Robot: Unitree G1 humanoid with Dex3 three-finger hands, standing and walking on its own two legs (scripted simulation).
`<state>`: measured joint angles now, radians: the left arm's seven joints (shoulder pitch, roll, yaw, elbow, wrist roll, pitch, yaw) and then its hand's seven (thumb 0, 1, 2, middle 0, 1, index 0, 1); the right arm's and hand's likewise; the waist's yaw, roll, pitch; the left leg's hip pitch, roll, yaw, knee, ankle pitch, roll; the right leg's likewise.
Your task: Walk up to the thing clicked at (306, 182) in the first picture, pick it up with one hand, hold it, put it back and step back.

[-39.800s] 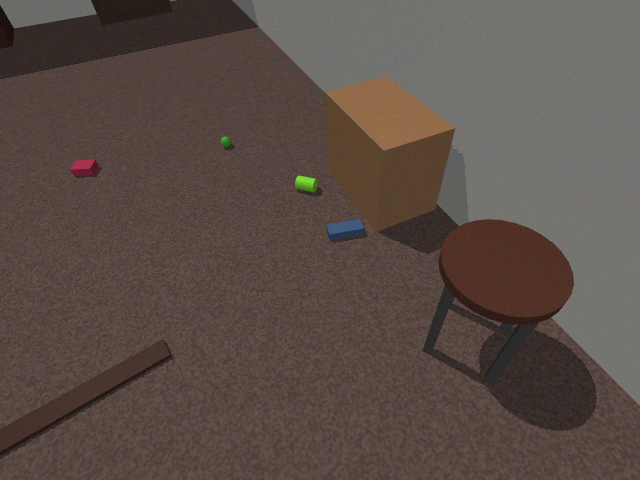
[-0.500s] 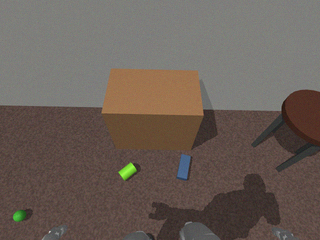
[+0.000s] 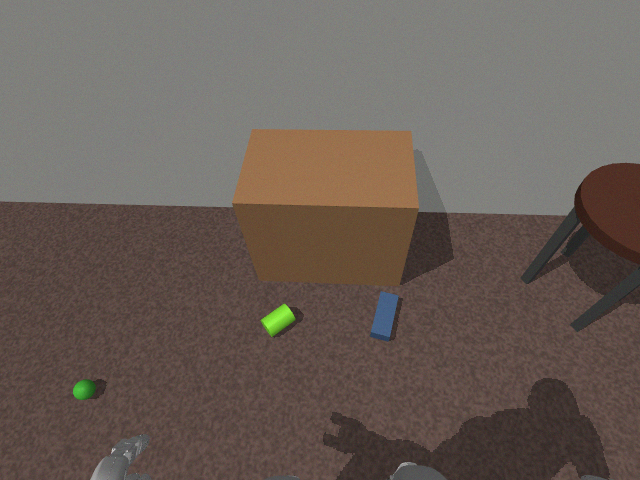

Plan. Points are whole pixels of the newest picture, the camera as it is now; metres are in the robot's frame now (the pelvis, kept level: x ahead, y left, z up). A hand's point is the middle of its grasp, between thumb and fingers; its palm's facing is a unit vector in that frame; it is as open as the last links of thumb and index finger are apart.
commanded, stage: step back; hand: left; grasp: from above
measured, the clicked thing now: (278, 320) +0.64 +0.21 -0.72
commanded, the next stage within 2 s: none
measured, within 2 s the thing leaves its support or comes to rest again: neither
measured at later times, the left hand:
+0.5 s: hand out of the picture -0.09 +0.23 -0.14, palm faces -0.05 -0.91 -0.42, open 7.4 cm
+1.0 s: hand out of the picture -0.23 +0.22 -0.15, palm faces -0.04 -0.91 -0.40, open 7.4 cm
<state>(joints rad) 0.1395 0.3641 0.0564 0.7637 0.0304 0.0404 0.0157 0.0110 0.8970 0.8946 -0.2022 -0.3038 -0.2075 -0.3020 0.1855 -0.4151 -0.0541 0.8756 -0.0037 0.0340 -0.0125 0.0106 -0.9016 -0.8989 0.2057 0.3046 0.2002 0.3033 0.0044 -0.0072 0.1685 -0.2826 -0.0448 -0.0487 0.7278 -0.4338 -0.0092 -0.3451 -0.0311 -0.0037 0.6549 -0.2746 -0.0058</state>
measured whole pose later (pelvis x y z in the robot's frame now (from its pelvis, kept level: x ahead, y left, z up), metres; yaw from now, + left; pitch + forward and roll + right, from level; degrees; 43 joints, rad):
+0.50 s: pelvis -0.16 -0.03 +0.00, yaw -4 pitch -2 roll +2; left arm 0.24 0.35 0.06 0.85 0.04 0.05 0.00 0.01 0.90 0.89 -0.20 -0.30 -0.21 -0.30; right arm 0.13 -0.41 -0.06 0.84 0.00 0.06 -0.02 0.01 -0.90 -0.90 0.21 0.30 0.20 0.30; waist 0.03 0.03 0.15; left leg -0.54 -0.08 -0.13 1.03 -0.46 -0.01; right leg -0.26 -0.01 0.06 0.68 -0.38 -0.01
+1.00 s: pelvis -0.34 -0.05 +0.00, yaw -3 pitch -2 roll +0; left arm 0.17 0.39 0.06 0.84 0.01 0.05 0.01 0.01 0.90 0.89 -0.20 -0.30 -0.20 -0.30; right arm 0.10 -0.38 -0.04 0.82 -0.03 0.04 0.00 0.01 -0.90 -0.90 0.21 0.31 0.20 0.30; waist 0.02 -0.01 0.16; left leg -0.40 0.04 0.00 0.62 -0.18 0.00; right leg -0.30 0.03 0.07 0.90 -0.51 0.01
